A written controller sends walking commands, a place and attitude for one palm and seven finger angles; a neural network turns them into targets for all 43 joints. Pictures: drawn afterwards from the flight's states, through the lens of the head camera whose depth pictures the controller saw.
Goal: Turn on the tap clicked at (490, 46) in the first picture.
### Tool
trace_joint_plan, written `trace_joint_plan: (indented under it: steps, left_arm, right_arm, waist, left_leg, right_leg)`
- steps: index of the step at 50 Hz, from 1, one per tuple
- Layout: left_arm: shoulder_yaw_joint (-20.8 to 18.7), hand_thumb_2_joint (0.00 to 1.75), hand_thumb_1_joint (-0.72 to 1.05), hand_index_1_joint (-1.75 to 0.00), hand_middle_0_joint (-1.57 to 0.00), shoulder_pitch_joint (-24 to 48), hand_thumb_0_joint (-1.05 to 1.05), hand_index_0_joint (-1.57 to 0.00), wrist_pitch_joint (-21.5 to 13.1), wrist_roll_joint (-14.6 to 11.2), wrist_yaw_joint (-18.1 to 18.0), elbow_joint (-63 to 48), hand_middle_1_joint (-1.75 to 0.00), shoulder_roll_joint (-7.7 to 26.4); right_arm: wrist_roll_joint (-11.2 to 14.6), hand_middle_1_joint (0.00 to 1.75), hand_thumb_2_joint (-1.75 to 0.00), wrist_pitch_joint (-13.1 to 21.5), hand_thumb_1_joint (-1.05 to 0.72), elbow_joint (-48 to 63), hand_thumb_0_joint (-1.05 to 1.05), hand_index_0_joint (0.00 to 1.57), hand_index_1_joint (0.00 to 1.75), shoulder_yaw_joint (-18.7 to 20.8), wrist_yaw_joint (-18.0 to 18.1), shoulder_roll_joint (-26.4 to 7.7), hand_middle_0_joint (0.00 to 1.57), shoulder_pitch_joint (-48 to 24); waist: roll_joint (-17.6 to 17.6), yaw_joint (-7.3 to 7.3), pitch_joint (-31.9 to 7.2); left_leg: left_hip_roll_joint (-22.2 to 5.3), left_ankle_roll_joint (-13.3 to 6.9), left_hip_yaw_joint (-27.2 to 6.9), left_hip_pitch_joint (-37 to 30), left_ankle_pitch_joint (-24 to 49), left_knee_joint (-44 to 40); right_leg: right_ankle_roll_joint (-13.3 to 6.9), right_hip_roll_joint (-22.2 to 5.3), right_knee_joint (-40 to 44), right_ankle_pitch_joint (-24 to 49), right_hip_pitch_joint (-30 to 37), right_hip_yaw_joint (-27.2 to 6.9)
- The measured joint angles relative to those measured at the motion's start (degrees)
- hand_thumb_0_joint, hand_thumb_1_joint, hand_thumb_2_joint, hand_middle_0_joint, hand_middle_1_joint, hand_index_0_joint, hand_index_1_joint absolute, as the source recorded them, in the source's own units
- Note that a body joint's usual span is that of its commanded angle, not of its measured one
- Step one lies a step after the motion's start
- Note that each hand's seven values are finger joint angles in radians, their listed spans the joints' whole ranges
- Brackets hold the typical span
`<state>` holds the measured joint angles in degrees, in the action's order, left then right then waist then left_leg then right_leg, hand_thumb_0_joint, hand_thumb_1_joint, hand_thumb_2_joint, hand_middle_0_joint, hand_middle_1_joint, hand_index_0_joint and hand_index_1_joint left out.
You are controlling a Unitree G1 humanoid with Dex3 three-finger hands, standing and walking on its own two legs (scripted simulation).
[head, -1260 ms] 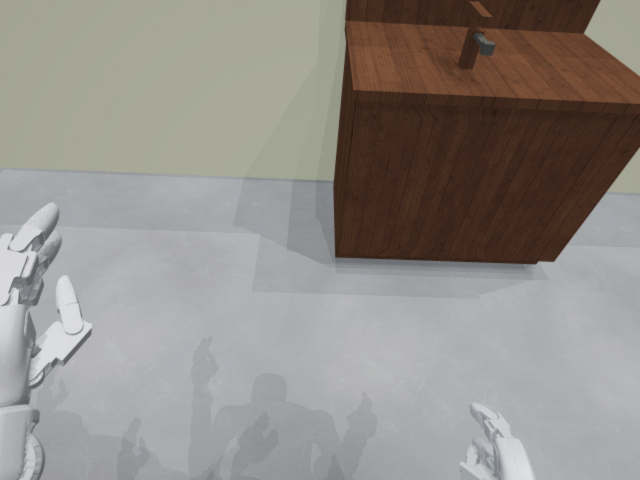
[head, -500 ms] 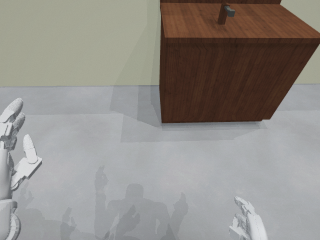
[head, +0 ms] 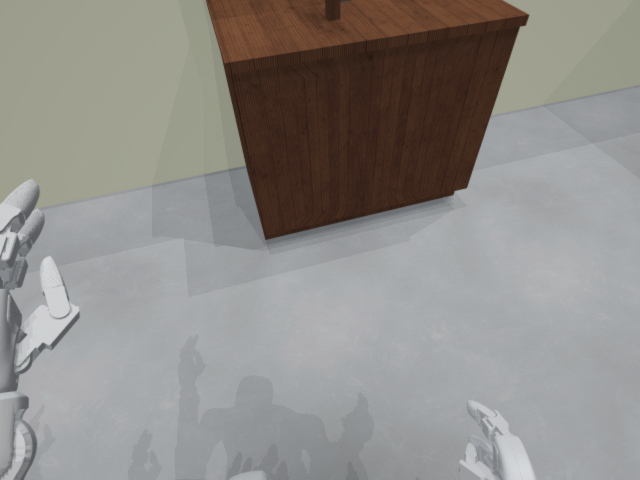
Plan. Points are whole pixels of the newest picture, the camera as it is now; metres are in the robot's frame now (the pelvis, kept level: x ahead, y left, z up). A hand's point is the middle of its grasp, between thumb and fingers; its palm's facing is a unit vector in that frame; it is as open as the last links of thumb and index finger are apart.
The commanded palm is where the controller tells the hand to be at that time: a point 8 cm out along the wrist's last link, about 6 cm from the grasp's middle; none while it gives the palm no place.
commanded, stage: walk to a spot facing it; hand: left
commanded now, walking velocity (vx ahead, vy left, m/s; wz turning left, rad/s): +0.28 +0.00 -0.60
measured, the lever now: out of the picture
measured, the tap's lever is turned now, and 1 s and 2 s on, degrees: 0 0 0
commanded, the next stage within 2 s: none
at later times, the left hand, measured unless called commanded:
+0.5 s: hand (169, 237) +0.28 +0.17 +0.21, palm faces +0.17 -0.91 -0.37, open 7.4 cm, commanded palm +0.24 +0.22 +0.21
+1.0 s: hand (303, 168) +0.38 +0.06 +0.22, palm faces +0.03 -0.92 -0.39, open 7.4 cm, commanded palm +0.37 +0.11 +0.21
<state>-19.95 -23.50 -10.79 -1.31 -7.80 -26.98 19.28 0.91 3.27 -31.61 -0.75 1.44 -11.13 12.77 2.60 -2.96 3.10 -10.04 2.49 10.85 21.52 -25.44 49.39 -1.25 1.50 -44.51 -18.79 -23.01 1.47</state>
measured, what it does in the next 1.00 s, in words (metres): walks ahead, turning right: left foot, then right foot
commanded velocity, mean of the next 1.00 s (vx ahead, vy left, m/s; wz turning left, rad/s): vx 0.35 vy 0.00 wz -0.31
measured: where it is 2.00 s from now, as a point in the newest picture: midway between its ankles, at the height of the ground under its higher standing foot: (439, 451)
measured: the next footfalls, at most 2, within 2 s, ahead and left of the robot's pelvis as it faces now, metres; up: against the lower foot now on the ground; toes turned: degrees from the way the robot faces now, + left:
left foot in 0.28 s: +0.05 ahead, +0.14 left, +0.00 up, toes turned -5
right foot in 0.64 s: +0.06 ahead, -0.18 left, +0.00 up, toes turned -33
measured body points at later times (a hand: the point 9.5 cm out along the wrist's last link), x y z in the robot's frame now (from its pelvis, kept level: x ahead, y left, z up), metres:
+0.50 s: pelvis +0.00 +0.00 +0.03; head -0.02 +0.02 +0.48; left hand +0.27 +0.22 +0.23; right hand +0.07 -0.25 -0.05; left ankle +0.01 +0.14 -0.71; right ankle +0.01 -0.14 -0.62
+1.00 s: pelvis +0.10 -0.07 +0.02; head +0.09 -0.05 +0.47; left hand +0.37 +0.11 +0.24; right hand +0.10 -0.38 -0.05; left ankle +0.22 +0.00 -0.71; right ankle +0.03 -0.16 -0.71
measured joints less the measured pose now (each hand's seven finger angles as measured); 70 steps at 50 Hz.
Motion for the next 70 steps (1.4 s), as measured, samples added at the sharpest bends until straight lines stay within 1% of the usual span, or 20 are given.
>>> trace_joint_plan:
  steps: [3,6,9,12,15,19,21,24,28,31,33,36,39,43,49,51,54,58,67,70]
  left_arm:
    - [2.28,0.89,0.89,-0.31,-0.21,2.50,0.01,-0.21,0.04,0.07,0.10,1.23,-0.30,-1.32]
    - [2.13,0.89,0.89,-0.31,-0.21,-1.00,0.01,-0.21,-0.23,-0.38,0.44,0.40,-0.30,-0.55]
    - [0.90,0.89,0.89,-0.31,-0.22,-5.20,0.01,-0.21,-1.41,-0.59,0.61,-1.92,-0.30,2.10]
    - [-0.70,0.89,0.89,-0.31,-0.22,-7.12,0.01,-0.21,-2.99,-0.42,0.28,-4.50,-0.30,4.33]
    - [-2.23,0.89,0.89,-0.31,-0.22,-6.57,0.01,-0.21,-4.58,-0.53,-0.15,-5.07,-0.30,4.30]
    - [-2.54,0.89,0.89,-0.31,-0.22,-2.38,0.01,-0.21,-5.17,1.41,-0.02,1.23,-0.30,2.39]
    - [-1.82,0.89,0.89,-0.31,-0.21,-0.98,0.01,-0.21,-4.73,1.80,-0.18,3.95,-0.30,1.22]
    - [-0.58,0.90,0.90,-0.31,-0.21,-0.11,0.01,-0.21,-3.68,2.28,-0.27,5.56,-0.30,-0.26]
    - [0.22,0.90,0.90,-0.30,-0.21,-0.14,0.01,-0.20,-2.93,2.76,0.24,4.72,-0.30,0.61]
    - [-0.56,0.90,0.90,-0.30,-0.21,-0.22,0.01,-0.20,-2.57,2.51,0.61,2.18,-0.30,3.54]
    - [-1.54,0.90,0.90,-0.31,-0.21,0.86,0.01,-0.21,-2.53,2.56,0.60,-0.49,-0.30,5.92]
    - [-1.31,0.89,0.89,-0.31,-0.21,1.45,0.01,-0.21,-3.14,1.91,0.58,-2.88,-0.30,4.30]
    - [-1.86,0.89,0.89,-0.31,-0.22,-3.06,0.01,-0.21,-3.22,1.23,0.92,-5.05,-0.30,3.70]
    - [-3.85,0.89,0.89,-0.31,-0.22,-8.51,0.01,-0.22,-3.53,0.56,0.65,-6.99,-0.30,5.14]
    - [-3.04,0.89,0.89,-0.31,-0.22,-6.45,0.01,-0.22,-3.20,0.35,-1.03,-5.07,-0.30,3.66]
    - [-2.17,0.89,0.89,-0.31,-0.22,-3.90,0.01,-0.21,-3.01,0.43,-1.43,-3.27,-0.30,2.22]
    - [-1.37,0.89,0.89,-0.31,-0.21,0.38,0.01,-0.21,-2.60,0.84,-1.80,1.58,-0.30,0.20]
    - [-0.01,0.90,0.90,-0.30,-0.21,2.25,0.01,-0.20,-0.73,1.20,-1.17,3.01,-0.30,-0.05]
    - [-1.25,0.89,0.89,-0.31,-0.21,-4.25,0.01,-0.21,-1.64,1.08,-0.50,-2.77,-0.30,3.22]
    - [-2.34,0.89,0.89,-0.31,-0.21,-2.65,0.01,-0.21,-0.70,0.95,-0.72,-0.13,-0.30,4.42]
  right_arm:
    - [-0.56,0.30,-0.90,-1.31,-0.90,-1.56,0.01,0.20,0.30,-0.23,-0.22,-0.36,0.20,-2.06]
    - [-0.94,0.30,-0.90,-2.87,-0.90,-1.09,0.01,0.20,0.30,-0.33,-0.56,-0.69,0.20,-2.78]
    - [-1.18,0.30,-0.90,-3.23,-0.90,-0.84,0.01,0.20,0.30,0.12,-0.53,-1.12,0.20,-1.81]
    - [-1.19,0.30,-0.90,-2.53,-0.90,-1.24,0.01,0.20,0.30,0.77,-0.19,-2.25,0.20,-0.17]
    - [-1.16,0.30,-0.90,-1.34,-0.90,-1.39,0.01,0.20,0.30,1.27,0.69,-3.44,0.20,0.48]
    - [-0.78,0.30,-0.90,-0.54,-0.90,-2.63,0.01,0.20,0.30,1.64,1.25,-1.75,0.19,1.45]
    - [-0.54,0.30,-0.90,-0.32,-0.90,-3.05,0.01,0.20,0.30,1.25,1.02,-0.85,0.19,2.58]
    - [-0.46,0.30,-0.90,0.00,-0.90,-3.23,0.01,0.20,0.30,0.34,0.78,0.58,0.19,3.57]
    - [-1.18,0.30,-0.90,0.91,-0.90,-3.09,0.01,0.20,0.30,-0.78,0.70,2.59,0.20,3.98]
    - [-1.40,0.30,-0.90,1.79,-0.90,-2.59,0.01,0.20,0.30,-1.20,0.50,3.36,0.20,4.14]
    - [-0.94,0.30,-0.90,1.99,-0.90,-2.57,0.01,0.20,0.30,-0.96,0.06,3.23,0.20,3.34]
    - [-0.93,0.30,-0.90,0.31,-0.90,-5.22,0.01,0.20,0.30,-0.01,-0.10,0.57,0.20,-1.03]
    - [-0.61,0.30,-0.90,-1.71,-0.90,-5.62,0.02,0.20,0.30,1.00,-0.15,-1.55,0.20,-2.50]
    - [-0.55,0.30,-0.90,-2.95,-0.90,-4.88,0.02,0.20,0.30,1.89,0.85,-2.71,0.20,-1.35]
    - [-0.99,0.30,-0.90,-1.86,-0.90,-3.88,0.01,0.20,0.30,2.54,2.90,-3.92,0.19,2.56]
    - [-1.03,0.30,-0.90,-1.29,-0.90,-3.61,0.01,0.20,0.30,2.76,3.75,-3.78,0.19,2.78]
    - [-1.07,0.30,-0.90,-0.54,-0.90,-3.65,0.01,0.20,0.30,2.10,4.09,-1.70,0.19,0.91]
    - [-1.10,0.30,-0.90,1.20,-0.90,-3.09,0.01,0.20,0.30,-0.09,2.82,2.07,0.19,-0.66]
    - [-1.47,0.30,-0.90,1.56,-0.90,-2.58,0.01,0.20,0.30,-2.50,1.59,4.94,0.20,0.60]
    - [-0.88,0.30,-0.90,0.30,-0.89,-3.05,0.01,0.21,0.30,-1.85,1.91,3.76,0.20,0.99]
  waist:
    - [-0.79,0.85,0.82]
    - [-2.13,2.49,-0.08]
    - [-3.91,3.47,-2.07]
    - [-5.50,2.83,-4.23]
    - [-5.78,1.99,-5.00]
    - [-4.16,2.09,-5.53]
    - [-2.37,2.50,-6.48]
    - [-0.66,2.57,-6.27]
    - [-0.39,3.14,-4.14]
    - [-0.47,3.54,-2.43]
    - [-1.55,3.63,-1.09]
    - [-0.53,4.40,1.92]
    - [-0.22,5.45,1.70]
    - [-1.83,5.56,-0.24]
    - [-3.74,3.42,-3.75]
    - [-4.31,2.82,-4.32]
    - [-4.66,2.76,-4.20]
    - [-3.22,3.35,-3.32]
    - [0.98,2.03,-1.50]
    - [1.74,1.95,-1.46]
  left_leg:
    - [4.18,0.98,-5.92,4.88,-3.64,12.56]
    - [6.54,1.32,-7.89,7.14,-0.37,16.65]
    - [7.27,1.04,-7.69,5.46,-0.34,8.28]
    - [7.86,-0.02,-6.67,0.56,-1.41,-5.78]
    - [7.74,-2.05,-4.83,-5.27,6.36,-18.07]
    - [5.38,-2.54,-2.66,-8.79,7.46,-17.81]
    - [3.52,-2.22,-2.37,-10.40,6.95,-18.90]
    - [0.97,-0.99,-0.80,-12.73,6.97,-20.51]
    - [-1.47,1.10,1.79,-14.63,6.05,-20.71]
    - [-3.97,2.39,2.82,-13.39,2.74,-15.55]
    - [-4.65,0.29,0.69,-8.06,-0.78,-3.46]
    - [-0.86,-1.24,-7.31,1.96,-3.62,17.51]
    - [1.39,-0.81,-8.39,8.83,-0.70,23.26]
    - [1.71,-0.87,-6.26,10.80,2.72,10.56]
    - [3.37,-2.13,-2.31,1.11,8.53,-12.93]
    - [4.34,-3.06,-1.49,-1.61,13.39,-15.39]
    - [4.69,-3.69,-0.43,-3.13,11.28,-13.32]
    - [4.07,-3.45,-0.64,-5.91,11.12,-16.91]
    - [1.33,-0.19,1.01,-11.17,9.27,-21.10]
    - [-0.02,-0.86,-0.04,-8.59,3.75,-12.15]
  right_leg:
    - [-2.04,0.89,1.71,1.07,-0.41,-1.31]
    - [-2.07,1.98,6.91,5.00,-0.22,-3.93]
    - [-2.27,2.72,11.76,8.31,-0.12,-6.30]
    - [-2.33,3.48,13.82,9.84,-0.82,-8.54]
    - [-1.36,4.50,7.35,2.81,-3.60,-9.42]
    - [1.32,1.88,-19.27,-3.72,-10.51,-1.63]
    - [2.01,-0.26,-25.35,-2.92,-12.10,1.22]
    - [2.63,-3.37,-21.79,-1.16,-11.43,3.46]
    - [2.95,-5.35,-6.37,-1.04,-6.38,5.83]
    - [2.25,-4.21,5.51,0.22,-0.37,8.56]
    - [-0.56,-3.77,8.23,6.76,0.77,8.31]
    - [-2.29,-2.69,2.93,2.57,-0.55,7.58]
    - [-2.08,-1.74,5.56,1.90,1.44,6.49]
    - [-1.73,-1.62,10.87,3.05,5.24,5.22]
    - [-0.16,-2.65,11.79,-0.32,10.60,4.39]
    - [0.19,-3.54,8.05,-3.59,10.97,3.74]
    - [0.17,-3.19,-7.60,-9.12,6.27,1.77]
    - [0.87,-3.57,-17.40,-6.98,-0.79,3.06]
    - [2.32,-5.48,5.19,-0.28,-0.12,8.17]
    - [0.13,-4.57,11.29,5.48,3.35,9.36]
